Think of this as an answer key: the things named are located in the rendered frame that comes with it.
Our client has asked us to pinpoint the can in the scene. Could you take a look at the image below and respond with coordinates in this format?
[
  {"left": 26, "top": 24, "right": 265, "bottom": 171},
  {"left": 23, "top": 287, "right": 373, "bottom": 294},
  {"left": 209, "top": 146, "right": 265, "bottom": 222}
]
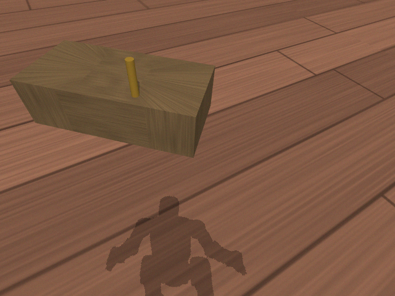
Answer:
[{"left": 125, "top": 57, "right": 139, "bottom": 97}]

